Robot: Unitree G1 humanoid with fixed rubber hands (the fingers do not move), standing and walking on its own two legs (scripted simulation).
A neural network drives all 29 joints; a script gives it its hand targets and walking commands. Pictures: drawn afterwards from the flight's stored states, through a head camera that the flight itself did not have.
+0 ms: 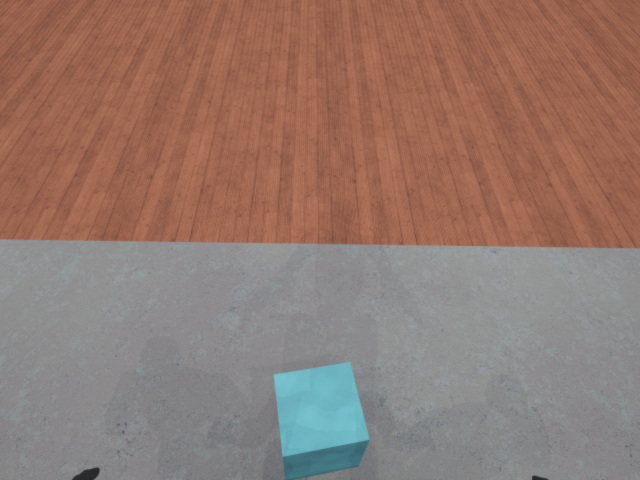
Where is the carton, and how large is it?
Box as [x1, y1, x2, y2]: [274, 362, 369, 479]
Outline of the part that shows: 349,362 274,374 285,479 295,479 358,465 369,439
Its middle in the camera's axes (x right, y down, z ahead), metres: -0.01 +0.51 +1.07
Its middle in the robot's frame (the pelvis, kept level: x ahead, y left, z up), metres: +0.42 -0.01 -0.66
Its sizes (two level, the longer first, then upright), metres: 0.210 0.200 0.250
